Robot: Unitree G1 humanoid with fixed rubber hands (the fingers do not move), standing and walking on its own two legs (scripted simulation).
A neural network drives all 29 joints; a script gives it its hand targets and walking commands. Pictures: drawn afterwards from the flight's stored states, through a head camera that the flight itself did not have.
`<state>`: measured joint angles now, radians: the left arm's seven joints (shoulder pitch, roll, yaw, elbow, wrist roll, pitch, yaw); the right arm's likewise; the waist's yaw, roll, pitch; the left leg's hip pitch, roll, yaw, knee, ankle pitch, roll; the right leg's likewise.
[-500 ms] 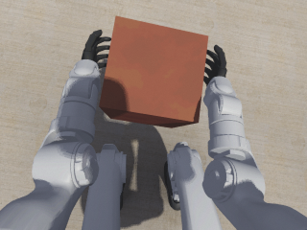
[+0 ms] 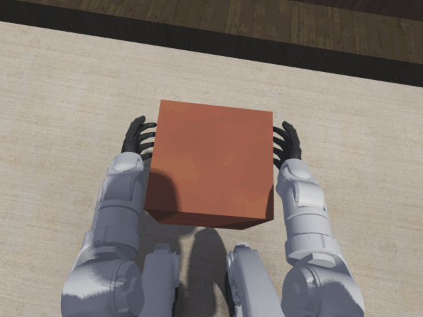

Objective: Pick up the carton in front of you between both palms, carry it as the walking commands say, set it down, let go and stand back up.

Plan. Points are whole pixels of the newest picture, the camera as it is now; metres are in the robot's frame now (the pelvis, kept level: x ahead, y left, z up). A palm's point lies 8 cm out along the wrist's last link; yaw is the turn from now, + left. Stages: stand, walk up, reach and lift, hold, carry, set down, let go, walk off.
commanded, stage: reach and lift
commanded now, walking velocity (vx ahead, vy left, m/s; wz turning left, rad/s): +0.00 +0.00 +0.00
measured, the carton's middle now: (208, 175) +0.41 -0.01 -0.11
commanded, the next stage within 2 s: hold in 1.78 s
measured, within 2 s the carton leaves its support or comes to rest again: neither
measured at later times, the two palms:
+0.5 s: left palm (101, 142) +0.38 +0.14 +0.12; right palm (330, 139) +0.37 -0.16 +0.12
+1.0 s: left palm (64, 128) +0.34 +0.14 +0.21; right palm (377, 117) +0.35 -0.16 +0.21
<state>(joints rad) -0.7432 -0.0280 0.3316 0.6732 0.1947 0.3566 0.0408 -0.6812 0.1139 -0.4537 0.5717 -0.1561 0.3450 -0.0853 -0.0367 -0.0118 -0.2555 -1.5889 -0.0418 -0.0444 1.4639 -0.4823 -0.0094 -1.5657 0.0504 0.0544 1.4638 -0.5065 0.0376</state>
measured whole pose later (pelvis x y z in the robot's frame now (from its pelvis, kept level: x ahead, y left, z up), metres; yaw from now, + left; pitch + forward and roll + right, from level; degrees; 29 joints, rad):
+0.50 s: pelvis +0.05 -0.01 +0.14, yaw +0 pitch +15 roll +0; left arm -0.38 -0.12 0.30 0.53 0.21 0.39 0.04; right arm -0.38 0.16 -0.37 0.51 -0.22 0.37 -0.04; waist -0.01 -0.02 -0.17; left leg -0.78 -0.03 -0.05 0.86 -0.35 -0.01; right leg -0.76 0.03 0.07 0.87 -0.37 0.01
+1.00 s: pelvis +0.05 -0.01 +0.18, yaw +0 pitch -4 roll +0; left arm -0.33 -0.17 0.32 0.41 0.32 0.62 -0.01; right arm -0.36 0.18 -0.35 0.43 -0.33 0.60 0.01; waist 0.00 -0.01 -0.01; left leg -0.20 -0.02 -0.06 0.48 -0.21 -0.01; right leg -0.19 0.02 0.07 0.49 -0.23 0.00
